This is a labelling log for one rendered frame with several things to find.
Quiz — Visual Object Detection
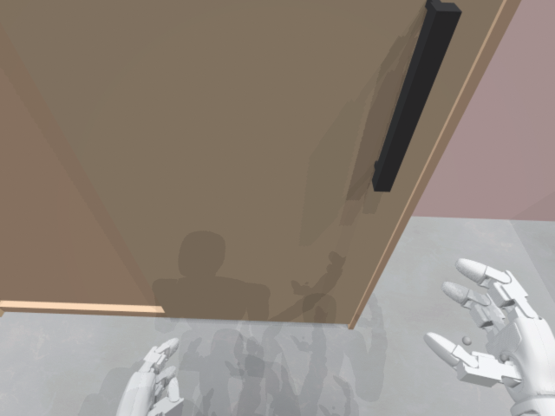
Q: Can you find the handle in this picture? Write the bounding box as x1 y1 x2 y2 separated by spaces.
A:
372 0 462 192

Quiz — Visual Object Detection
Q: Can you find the left robot hand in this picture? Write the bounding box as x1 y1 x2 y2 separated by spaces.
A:
116 338 184 416

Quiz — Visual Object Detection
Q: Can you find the robot right forearm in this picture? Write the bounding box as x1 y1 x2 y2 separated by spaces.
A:
510 395 555 416

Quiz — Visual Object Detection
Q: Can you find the wardrobe door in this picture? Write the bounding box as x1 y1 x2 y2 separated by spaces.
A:
0 23 161 306
0 0 503 324

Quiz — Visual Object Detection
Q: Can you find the right robot hand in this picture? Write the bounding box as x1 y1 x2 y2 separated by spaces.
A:
423 258 555 402

